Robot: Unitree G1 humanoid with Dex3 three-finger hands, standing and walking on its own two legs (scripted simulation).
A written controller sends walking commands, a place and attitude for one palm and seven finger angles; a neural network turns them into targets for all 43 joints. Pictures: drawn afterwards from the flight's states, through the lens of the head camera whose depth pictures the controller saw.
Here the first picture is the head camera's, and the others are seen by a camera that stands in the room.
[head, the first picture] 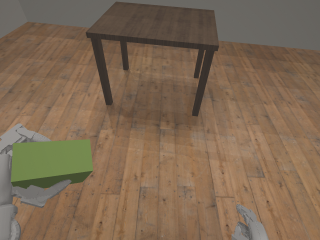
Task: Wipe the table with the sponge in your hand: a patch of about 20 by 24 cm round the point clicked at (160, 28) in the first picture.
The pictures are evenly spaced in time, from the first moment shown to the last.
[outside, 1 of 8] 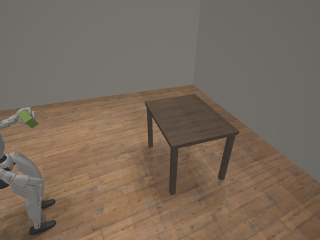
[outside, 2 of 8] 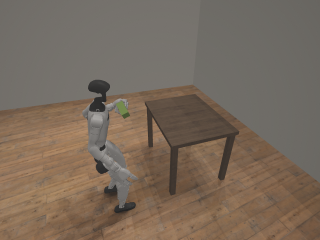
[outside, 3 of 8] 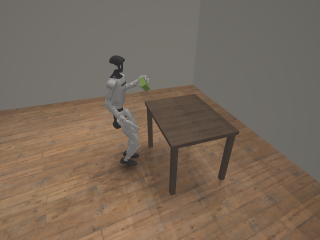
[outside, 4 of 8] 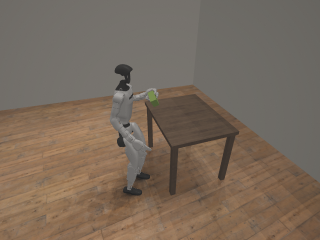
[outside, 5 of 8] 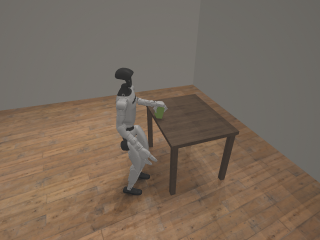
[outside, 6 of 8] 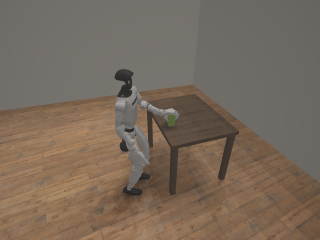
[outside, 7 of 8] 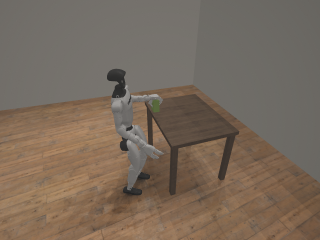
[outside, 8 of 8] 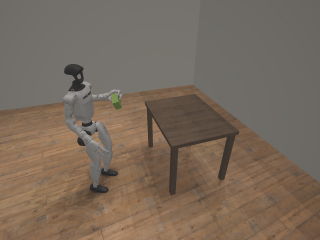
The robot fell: no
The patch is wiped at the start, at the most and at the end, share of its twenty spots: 0.00 1.00 1.00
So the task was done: yes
